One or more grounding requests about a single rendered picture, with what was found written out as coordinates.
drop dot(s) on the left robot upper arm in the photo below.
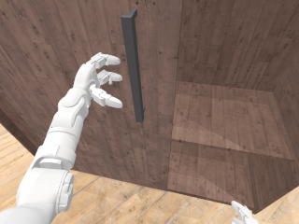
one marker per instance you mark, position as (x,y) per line
(44,193)

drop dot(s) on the robot left forearm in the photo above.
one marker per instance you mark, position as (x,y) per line
(59,148)

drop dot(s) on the robot right hand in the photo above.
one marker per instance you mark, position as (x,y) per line
(244,213)

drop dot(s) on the wardrobe door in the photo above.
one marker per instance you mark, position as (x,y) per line
(43,43)
(19,122)

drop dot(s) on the robot left hand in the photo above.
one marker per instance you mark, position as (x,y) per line
(86,78)

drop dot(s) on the handle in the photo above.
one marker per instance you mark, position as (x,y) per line
(130,44)

